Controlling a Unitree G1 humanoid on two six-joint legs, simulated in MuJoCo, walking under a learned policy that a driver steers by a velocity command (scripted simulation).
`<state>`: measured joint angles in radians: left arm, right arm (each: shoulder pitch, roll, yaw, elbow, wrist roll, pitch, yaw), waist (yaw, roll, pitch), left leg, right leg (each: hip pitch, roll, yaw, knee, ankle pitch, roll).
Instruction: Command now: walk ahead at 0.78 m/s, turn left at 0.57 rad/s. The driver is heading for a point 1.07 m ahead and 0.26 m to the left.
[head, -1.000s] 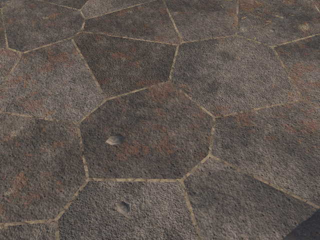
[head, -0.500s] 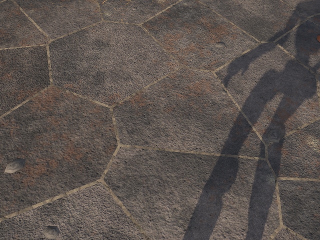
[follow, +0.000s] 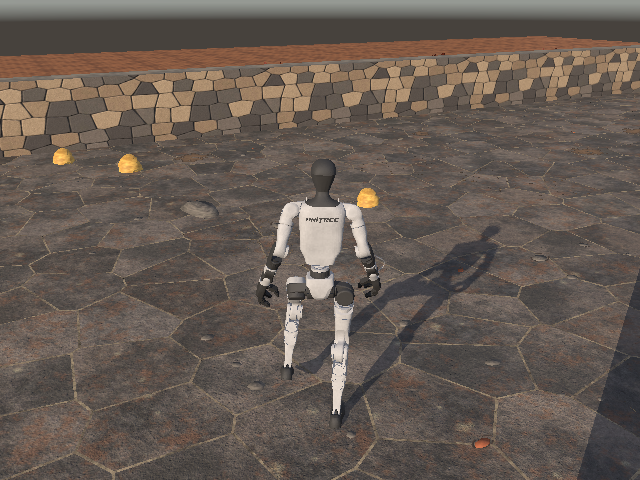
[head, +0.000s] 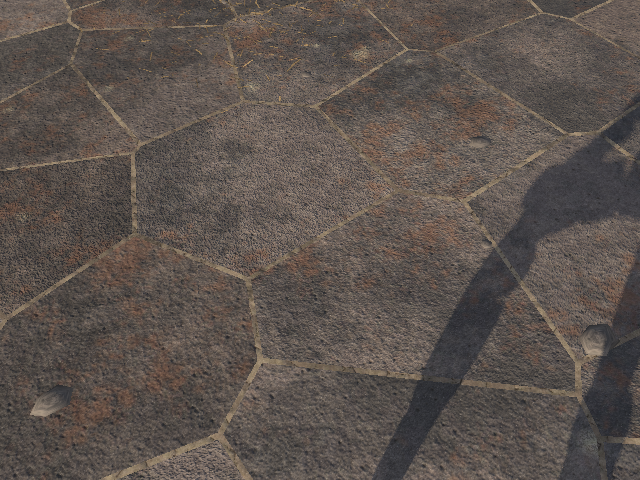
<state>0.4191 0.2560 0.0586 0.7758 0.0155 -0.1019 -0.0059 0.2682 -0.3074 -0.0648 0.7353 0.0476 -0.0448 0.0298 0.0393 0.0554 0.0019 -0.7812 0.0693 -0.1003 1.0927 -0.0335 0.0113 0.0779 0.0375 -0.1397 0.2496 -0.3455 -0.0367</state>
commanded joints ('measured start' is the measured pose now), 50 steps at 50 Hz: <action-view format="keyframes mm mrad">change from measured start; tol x32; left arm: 1 -59 116 21 -58 5 -32 11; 29 -507 120 -19 -311 -35 -53 -3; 34 120 257 48 -201 -47 -31 21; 50 112 120 -5 -6 -49 -30 1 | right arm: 1 -149 -43 0 -108 -6 -15 6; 8 -243 -45 5 -185 16 -26 62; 12 342 -233 -82 -34 12 34 10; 20 4 -98 -29 -139 -31 -40 -15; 35 311 89 42 -48 -18 -38 -17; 50 -385 21 66 -202 -46 -82 22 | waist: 1 15 -121 169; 11 -314 -207 -155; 13 -120 279 -235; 16 -86 -178 -41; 33 77 95 -138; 35 10 -548 -455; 38 102 -53 -77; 50 40 -72 172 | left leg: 1 -81 9 51 -102 145 -2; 10 442 -161 285 -322 -108 175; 13 1264 141 -573 -590 -508 476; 24 251 -122 -147 -902 -156 253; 29 579 -5 -242 -833 -136 212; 33 751 28 -199 -412 578 143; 34 520 -10 -173 -52 408 123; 35 143 -195 -114 321 -446 59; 36 6 -125 -107 377 -405 75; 50 170 4 95 -408 225 21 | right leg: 1 -136 -228 16 -200 278 -41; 10 46 -311 -104 378 1638 24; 11 -126 -279 -84 673 1512 4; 13 -882 42 147 1424 -225 49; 27 -464 -65 159 327 569 112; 33 -221 -48 130 290 298 -18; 35 445 -416 942 133 -347 -239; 50 -288 -186 276 -228 333 -157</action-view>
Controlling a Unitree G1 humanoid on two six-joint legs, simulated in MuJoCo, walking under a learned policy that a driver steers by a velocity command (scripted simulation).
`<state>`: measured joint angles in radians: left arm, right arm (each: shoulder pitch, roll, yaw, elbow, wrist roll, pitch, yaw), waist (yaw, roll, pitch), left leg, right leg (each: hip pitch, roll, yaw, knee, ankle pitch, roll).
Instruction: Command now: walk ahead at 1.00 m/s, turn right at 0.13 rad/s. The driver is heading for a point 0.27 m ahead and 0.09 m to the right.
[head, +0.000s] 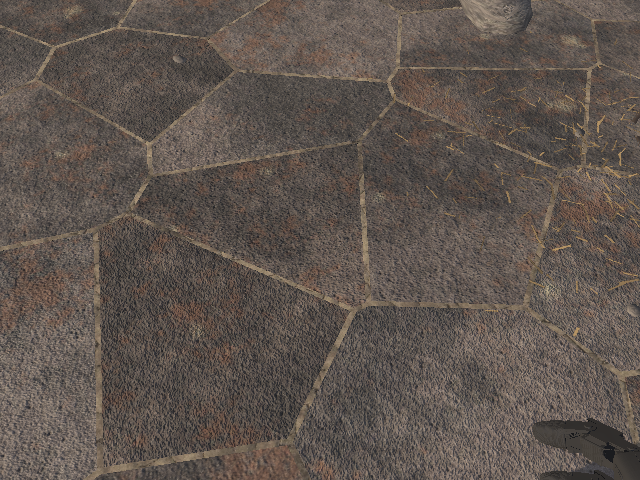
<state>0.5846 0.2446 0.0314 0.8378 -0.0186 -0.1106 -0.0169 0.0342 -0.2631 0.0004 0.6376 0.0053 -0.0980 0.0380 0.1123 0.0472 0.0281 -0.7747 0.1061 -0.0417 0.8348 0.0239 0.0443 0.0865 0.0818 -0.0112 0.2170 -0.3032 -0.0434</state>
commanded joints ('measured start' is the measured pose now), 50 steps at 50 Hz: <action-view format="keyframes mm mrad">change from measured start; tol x32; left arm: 1 -36 140 22 -55 -20 -16 16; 50 -466 94 22 -41 26 99 31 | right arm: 1 -177 -29 -3 -115 2 -34 19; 10 443 -195 -84 40 -39 -21 13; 18 61 -113 -56 105 -30 -21 -10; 50 207 -91 -39 379 -10 107 -79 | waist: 1 -31 -71 149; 7 -247 -239 -120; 10 -239 171 -705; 14 -128 -9 -165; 50 -130 -54 -64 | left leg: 1 208 -54 36 -214 197 -13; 6 444 -197 103 -340 88 37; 9 1418 375 -536 -169 851 342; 17 456 139 -97 -557 617 238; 29 418 -114 56 -189 -501 -60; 50 551 -60 22 -395 -196 -46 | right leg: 1 -276 -237 145 -201 306 -148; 7 -47 -233 90 414 1125 -8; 8 -297 -180 98 722 828 27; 9 -656 20 153 1208 -322 88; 10 -673 -1 270 1316 -335 87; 28 -184 -320 253 222 754 -67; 34 -420 -216 231 118 -42 -30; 41 -249 -157 131 264 449 -40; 50 -280 -132 102 250 343 -34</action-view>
